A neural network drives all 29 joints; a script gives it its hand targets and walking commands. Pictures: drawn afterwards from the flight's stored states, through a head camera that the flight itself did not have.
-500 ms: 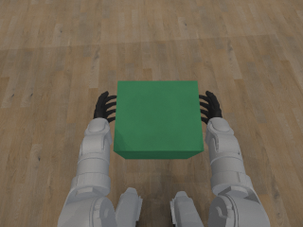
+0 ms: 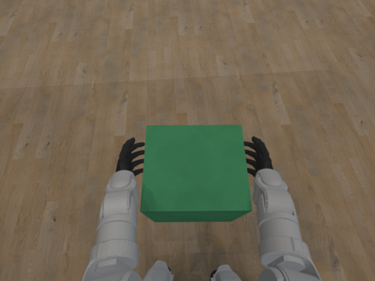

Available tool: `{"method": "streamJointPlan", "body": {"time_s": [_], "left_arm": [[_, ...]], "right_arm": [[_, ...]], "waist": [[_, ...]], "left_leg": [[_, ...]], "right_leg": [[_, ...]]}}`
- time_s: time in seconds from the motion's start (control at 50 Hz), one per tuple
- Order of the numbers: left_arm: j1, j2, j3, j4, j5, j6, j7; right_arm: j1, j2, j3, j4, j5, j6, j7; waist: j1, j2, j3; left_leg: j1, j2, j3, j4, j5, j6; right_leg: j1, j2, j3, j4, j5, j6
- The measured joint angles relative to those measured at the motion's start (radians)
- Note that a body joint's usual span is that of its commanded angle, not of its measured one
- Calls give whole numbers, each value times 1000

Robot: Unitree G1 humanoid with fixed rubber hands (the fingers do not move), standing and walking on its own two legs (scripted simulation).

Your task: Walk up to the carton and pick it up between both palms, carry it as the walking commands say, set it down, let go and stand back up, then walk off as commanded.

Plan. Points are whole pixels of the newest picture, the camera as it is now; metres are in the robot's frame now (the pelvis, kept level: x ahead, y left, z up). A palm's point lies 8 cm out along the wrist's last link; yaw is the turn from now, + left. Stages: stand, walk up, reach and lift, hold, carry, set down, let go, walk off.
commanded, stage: reach and lift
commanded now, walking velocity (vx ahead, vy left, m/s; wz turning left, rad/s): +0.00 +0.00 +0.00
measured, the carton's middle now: (193, 178) +0.37 +0.01 -0.11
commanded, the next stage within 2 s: none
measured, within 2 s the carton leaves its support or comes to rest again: neither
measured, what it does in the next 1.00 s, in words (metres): rises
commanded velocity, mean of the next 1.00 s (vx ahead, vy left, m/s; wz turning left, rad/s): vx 0.00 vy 0.00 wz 0.00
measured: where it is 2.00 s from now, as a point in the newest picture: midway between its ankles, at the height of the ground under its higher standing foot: outside the picture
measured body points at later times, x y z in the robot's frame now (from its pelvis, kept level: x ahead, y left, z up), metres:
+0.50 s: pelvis +0.01 +0.00 +0.04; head +0.07 +0.00 +0.49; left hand +0.35 +0.16 +0.03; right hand +0.36 -0.14 +0.03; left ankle +0.04 +0.14 -0.69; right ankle +0.03 -0.13 -0.69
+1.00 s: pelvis +0.03 +0.00 +0.06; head -0.01 -0.01 +0.51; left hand +0.33 +0.16 +0.10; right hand +0.34 -0.14 +0.09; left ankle +0.04 +0.14 -0.69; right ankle +0.03 -0.13 -0.69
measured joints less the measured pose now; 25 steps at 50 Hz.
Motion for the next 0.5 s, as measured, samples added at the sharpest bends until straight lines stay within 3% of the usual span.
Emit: {"method": "streamJointPlan", "body": {"time_s": [0.5], "left_arm": [[96, 4, -58, -33, 21, 79, -16]], "right_arm": [[124, 32, 38, -72, -28, 81, -1]], "waist": [[1, 3, 94]], "left_leg": [[447, 21, -9, -307, 98, 7]], "right_leg": [[446, -25, -4, -300, 94, -14]]}}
